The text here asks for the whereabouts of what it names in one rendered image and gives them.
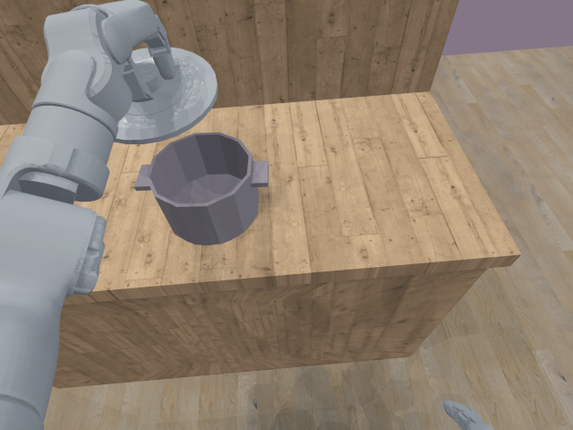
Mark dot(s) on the table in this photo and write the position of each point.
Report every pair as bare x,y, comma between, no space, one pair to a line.
373,225

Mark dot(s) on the knob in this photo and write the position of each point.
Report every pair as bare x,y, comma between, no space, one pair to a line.
150,75

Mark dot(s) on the robot left upper arm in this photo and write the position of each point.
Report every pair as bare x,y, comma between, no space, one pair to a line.
49,250

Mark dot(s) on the robot right hand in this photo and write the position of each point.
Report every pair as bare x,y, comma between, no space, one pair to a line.
466,418

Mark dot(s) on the robot left hand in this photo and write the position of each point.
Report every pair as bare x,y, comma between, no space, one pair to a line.
143,25

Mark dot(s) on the pot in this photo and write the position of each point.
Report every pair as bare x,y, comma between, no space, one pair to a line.
206,184

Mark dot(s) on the lid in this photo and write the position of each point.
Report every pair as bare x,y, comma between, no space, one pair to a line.
179,104

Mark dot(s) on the left robot forearm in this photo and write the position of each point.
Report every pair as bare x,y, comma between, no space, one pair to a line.
63,151

